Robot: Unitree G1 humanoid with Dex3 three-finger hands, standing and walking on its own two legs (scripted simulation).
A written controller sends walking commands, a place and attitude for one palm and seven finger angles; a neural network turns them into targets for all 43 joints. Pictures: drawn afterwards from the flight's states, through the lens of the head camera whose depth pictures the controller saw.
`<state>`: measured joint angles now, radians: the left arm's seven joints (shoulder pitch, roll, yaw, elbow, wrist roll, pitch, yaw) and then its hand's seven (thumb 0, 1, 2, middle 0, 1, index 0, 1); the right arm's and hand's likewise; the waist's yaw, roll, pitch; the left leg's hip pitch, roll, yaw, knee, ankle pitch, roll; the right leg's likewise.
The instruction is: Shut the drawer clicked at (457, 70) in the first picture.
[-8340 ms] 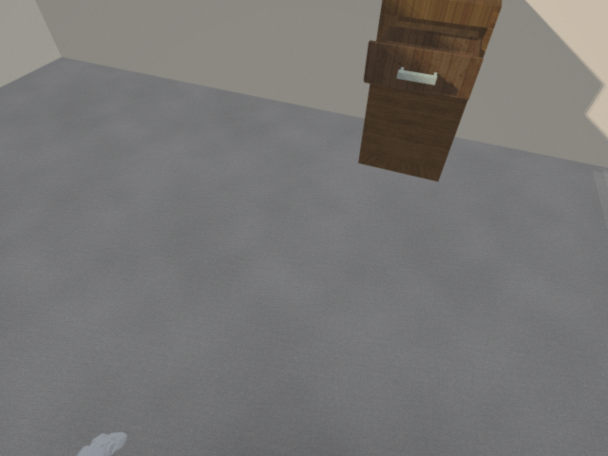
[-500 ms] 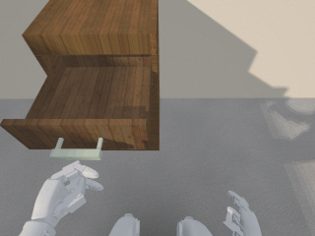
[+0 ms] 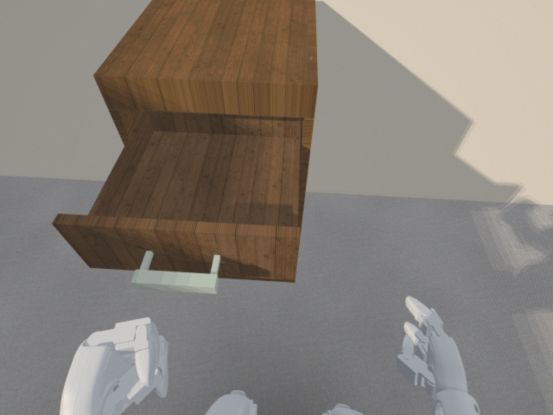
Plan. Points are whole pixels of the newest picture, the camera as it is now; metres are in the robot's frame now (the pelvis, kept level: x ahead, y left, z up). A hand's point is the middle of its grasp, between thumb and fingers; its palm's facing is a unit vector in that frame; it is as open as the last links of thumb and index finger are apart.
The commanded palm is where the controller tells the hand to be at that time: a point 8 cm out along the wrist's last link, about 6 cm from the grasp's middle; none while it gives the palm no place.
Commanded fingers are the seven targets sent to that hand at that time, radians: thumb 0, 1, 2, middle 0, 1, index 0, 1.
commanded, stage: raise the hand and make a fist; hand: left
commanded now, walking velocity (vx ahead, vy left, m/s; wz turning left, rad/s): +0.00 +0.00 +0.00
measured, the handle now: (179, 270) +0.34 +0.19 -0.02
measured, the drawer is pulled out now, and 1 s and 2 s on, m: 0.30 0.30 0.30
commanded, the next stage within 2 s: bring the fist close to the handle in 0.60 s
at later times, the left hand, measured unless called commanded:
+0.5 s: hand (175, 378) +0.16 +0.13 +0.07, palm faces -0.03 -1.00 -0.02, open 3.2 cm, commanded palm +0.12 +0.19 +0.08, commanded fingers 0.00 0.90 0.90 -1.40 -1.60 -1.40 -1.60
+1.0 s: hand (184, 371) +0.17 +0.13 +0.05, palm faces +0.02 -1.00 -0.04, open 3.2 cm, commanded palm +0.14 +0.19 +0.05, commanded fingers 0.00 0.90 0.90 -1.40 -1.60 -1.40 -1.60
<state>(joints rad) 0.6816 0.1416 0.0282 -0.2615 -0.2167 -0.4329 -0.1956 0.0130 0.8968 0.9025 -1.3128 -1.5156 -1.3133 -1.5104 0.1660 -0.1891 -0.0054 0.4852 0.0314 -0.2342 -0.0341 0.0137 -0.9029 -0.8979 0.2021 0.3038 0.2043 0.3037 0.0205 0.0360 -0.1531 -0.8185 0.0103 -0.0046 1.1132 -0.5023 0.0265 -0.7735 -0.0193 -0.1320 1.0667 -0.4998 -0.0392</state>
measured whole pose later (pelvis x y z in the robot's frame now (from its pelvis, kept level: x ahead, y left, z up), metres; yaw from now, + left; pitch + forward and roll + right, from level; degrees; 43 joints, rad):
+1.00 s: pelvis +0.01 -0.02 -0.02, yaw +0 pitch +16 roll -2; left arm 0.71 0.16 -0.01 -0.28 -0.16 -0.47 -0.12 0.01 0.90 0.90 -1.40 -1.60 -1.40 -1.60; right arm 0.21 -0.21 -0.01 0.43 0.02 -0.13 -0.03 0.01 -0.90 -0.90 0.20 0.30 0.21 0.30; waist 0.01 0.03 -0.17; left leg -0.94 0.03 -0.02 1.22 -0.55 0.00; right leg -0.89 -0.01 -0.14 1.18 -0.56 -0.06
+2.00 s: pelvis +0.00 +0.01 -0.05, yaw -1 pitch +22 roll -3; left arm 0.43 0.15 -0.02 -0.10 -0.14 -0.46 -0.07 0.01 0.90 0.90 -1.39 -1.60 -1.39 -1.60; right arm 0.19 -0.22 0.01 0.46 0.00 -0.08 0.00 0.01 -0.90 -0.90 0.20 0.30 0.21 0.30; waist -0.02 0.03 -0.20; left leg -1.16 0.02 0.00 1.36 -0.59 0.04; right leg -1.11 -0.02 -0.12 1.31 -0.58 -0.04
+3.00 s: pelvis -0.02 -0.01 -0.06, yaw -1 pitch +22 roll -3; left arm 0.00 0.23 0.05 0.26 -0.16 -0.46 -0.09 -0.01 0.77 0.96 -1.40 -1.60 -1.40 -1.60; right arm 0.17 -0.25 0.03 0.56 0.00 -0.08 -0.03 0.01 -0.90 -0.90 0.20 0.30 0.21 0.30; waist -0.03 0.02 -0.16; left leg -1.20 0.02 -0.03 1.37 -0.56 0.01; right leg -1.15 -0.02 -0.15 1.33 -0.56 -0.06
